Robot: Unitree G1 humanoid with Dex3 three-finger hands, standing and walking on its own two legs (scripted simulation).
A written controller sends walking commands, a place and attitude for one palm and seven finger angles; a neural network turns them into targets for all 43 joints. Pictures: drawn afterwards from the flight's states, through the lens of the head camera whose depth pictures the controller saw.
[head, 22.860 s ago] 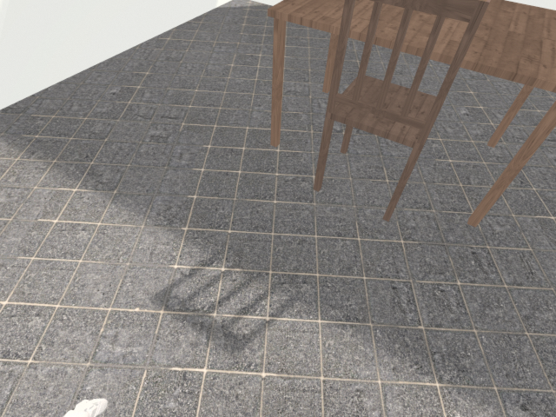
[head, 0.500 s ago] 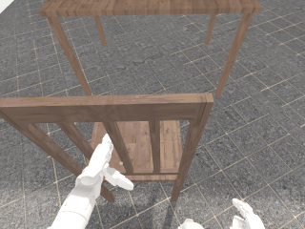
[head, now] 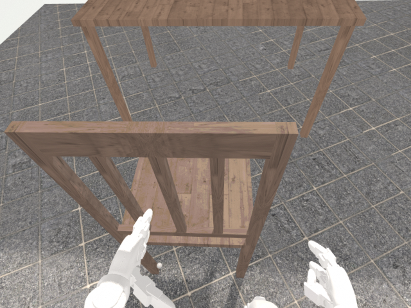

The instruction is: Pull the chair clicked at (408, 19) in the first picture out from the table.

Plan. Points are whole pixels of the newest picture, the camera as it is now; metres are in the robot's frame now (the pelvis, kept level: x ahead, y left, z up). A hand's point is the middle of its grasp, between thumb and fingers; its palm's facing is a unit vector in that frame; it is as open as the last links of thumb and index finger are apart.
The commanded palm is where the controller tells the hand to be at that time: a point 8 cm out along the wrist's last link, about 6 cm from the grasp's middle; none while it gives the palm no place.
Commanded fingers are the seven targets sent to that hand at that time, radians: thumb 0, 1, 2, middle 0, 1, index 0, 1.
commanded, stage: draw the fingers out of the gap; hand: left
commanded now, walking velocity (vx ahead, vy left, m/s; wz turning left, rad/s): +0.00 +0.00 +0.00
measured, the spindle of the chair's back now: (172, 200) +0.33 +0.09 -0.01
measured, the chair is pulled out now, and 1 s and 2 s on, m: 0.64 0.64 0.64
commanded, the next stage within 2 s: draw the hand back to the body in 0.18 s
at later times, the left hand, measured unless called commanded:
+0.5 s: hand (138, 268) +0.19 +0.12 +0.04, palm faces -0.02 -1.00 -0.01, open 17.5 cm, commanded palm +0.15 +0.18 +0.03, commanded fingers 0.00 -0.55 0.20 0.00 0.00 0.00 0.00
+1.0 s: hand (69, 263) +0.18 +0.20 +0.10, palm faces +0.21 -0.91 -0.35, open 16.1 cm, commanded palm +0.15 +0.25 +0.13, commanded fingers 0.00 0.03 0.48 -0.08 -0.12 -0.08 -0.12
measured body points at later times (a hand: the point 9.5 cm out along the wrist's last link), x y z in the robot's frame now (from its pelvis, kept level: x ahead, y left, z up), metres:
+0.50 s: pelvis -0.01 +0.00 -0.03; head +0.05 -0.01 +0.42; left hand +0.19 +0.17 +0.04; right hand +0.17 -0.23 -0.10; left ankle -0.03 +0.13 -0.70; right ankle +0.03 -0.12 -0.70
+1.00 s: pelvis +0.01 +0.01 +0.01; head +0.03 -0.01 +0.46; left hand +0.17 +0.25 +0.12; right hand +0.19 -0.22 -0.08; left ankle -0.03 +0.13 -0.70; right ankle +0.03 -0.12 -0.70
